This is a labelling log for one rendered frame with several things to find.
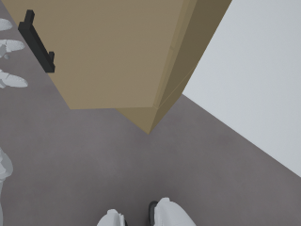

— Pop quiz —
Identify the handle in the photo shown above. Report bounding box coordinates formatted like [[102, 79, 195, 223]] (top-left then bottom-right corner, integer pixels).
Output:
[[18, 9, 55, 73]]

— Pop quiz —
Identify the cupboard door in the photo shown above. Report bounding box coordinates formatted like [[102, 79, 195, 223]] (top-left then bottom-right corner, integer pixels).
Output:
[[1, 0, 183, 109]]

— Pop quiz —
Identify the left robot upper arm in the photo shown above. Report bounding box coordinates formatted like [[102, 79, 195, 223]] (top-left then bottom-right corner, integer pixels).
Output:
[[0, 147, 13, 226]]

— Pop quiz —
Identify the left robot thigh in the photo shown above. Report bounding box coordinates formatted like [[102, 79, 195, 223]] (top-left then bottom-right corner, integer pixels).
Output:
[[97, 213, 125, 226]]

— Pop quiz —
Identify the left robot shin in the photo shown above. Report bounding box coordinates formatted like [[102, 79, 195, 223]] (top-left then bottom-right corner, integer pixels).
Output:
[[107, 209, 118, 215]]

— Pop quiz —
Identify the robot left hand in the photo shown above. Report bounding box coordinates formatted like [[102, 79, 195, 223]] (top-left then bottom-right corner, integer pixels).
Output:
[[0, 18, 28, 89]]

